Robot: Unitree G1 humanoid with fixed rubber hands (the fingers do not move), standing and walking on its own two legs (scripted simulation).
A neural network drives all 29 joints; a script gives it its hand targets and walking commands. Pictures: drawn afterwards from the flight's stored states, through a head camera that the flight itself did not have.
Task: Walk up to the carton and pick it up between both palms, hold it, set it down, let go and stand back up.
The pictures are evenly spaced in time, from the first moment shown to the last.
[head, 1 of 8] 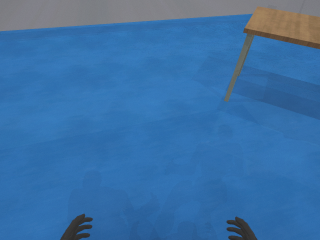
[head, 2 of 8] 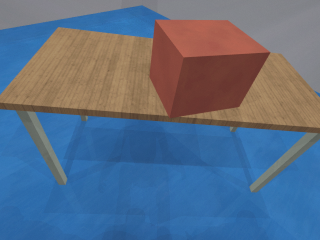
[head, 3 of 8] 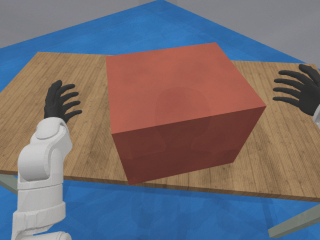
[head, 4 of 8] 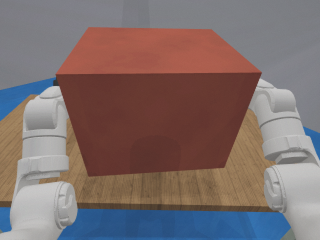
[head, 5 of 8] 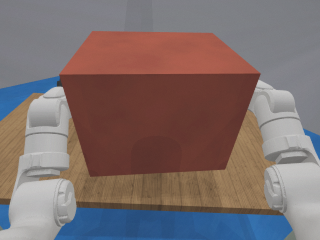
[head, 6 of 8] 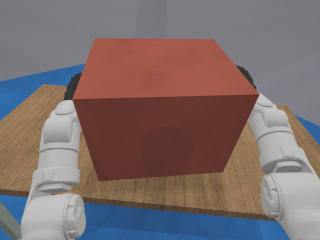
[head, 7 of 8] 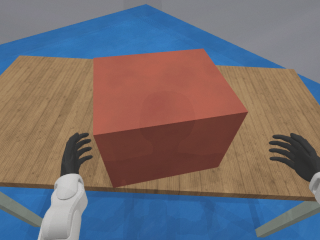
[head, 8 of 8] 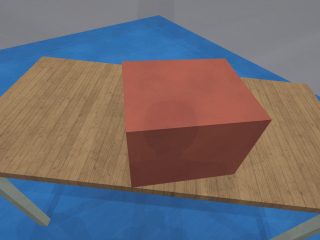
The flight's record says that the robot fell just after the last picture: no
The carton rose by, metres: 0.21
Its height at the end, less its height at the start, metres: +0.00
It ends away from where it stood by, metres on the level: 0.01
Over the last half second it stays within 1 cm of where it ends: yes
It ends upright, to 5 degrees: yes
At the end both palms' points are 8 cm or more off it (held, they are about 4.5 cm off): yes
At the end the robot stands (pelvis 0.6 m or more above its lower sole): yes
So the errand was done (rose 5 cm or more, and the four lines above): yes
